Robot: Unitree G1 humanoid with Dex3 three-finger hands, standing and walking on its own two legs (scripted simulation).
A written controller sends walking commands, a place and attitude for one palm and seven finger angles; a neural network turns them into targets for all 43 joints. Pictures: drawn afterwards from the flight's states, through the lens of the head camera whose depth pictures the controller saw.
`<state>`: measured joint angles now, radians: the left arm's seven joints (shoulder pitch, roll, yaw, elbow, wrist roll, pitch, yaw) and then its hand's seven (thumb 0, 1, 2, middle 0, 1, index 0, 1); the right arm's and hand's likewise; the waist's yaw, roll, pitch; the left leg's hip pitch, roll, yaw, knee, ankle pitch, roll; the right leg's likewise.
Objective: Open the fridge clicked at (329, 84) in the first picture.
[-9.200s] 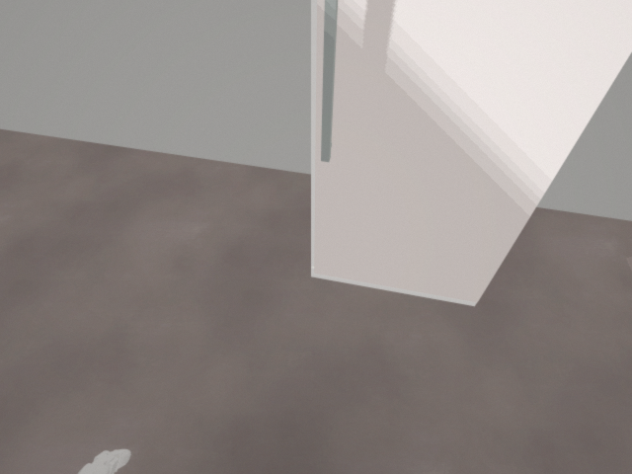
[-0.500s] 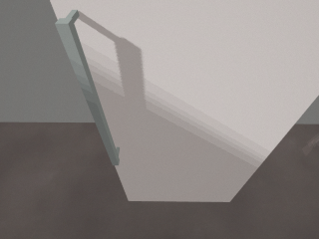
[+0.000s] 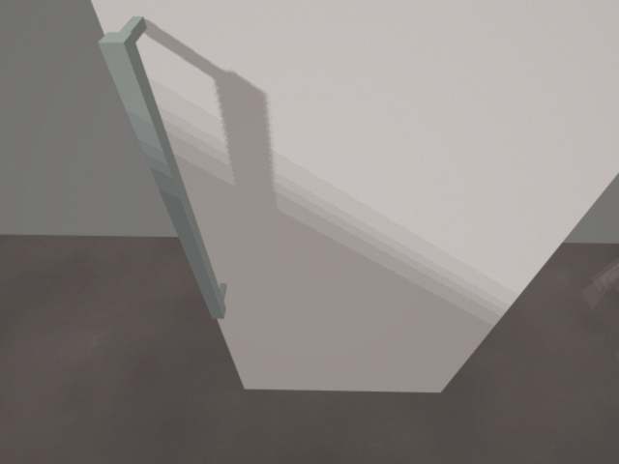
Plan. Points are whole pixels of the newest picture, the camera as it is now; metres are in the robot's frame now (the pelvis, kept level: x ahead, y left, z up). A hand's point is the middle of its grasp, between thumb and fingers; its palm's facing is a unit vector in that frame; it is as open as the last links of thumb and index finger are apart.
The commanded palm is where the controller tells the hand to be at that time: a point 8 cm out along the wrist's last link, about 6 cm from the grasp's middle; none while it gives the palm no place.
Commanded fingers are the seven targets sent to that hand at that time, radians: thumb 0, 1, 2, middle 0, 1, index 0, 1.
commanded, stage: look again from close up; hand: left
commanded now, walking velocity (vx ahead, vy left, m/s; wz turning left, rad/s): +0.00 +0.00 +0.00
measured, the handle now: (190, 213) +0.39 +0.19 +0.12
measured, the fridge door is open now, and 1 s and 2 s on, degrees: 0 0 0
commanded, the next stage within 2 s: shuffle to correct the standing spot in 0.16 s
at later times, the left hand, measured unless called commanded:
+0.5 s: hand out of the picture -0.02 +0.18 -0.18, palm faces +0.03 -0.98 -0.21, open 7.4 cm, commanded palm none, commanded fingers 0.00 0.90 0.90 -0.20 -0.30 -0.20 -0.30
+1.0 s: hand out of the picture -0.06 +0.19 -0.18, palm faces +0.03 -0.98 -0.18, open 7.4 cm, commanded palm none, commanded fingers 0.00 0.90 0.90 -0.20 -0.30 -0.20 -0.30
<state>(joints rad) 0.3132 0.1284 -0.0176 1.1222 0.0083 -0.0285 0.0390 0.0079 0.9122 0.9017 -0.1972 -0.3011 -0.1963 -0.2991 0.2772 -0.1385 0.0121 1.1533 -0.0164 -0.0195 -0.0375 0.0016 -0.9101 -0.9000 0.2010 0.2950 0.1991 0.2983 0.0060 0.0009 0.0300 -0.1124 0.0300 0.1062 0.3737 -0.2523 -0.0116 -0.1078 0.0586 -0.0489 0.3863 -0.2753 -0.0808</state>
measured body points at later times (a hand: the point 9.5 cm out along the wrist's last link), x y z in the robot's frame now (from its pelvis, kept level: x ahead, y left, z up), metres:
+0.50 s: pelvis -0.02 +0.00 +0.00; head +0.01 +0.00 +0.45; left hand -0.02 +0.23 -0.16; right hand -0.02 -0.22 -0.17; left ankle -0.03 +0.12 -0.74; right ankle -0.04 -0.06 -0.74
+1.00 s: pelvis -0.04 +0.02 +0.00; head -0.03 +0.02 +0.45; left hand -0.06 +0.24 -0.16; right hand -0.06 -0.19 -0.17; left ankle -0.03 +0.12 -0.74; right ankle -0.04 -0.06 -0.74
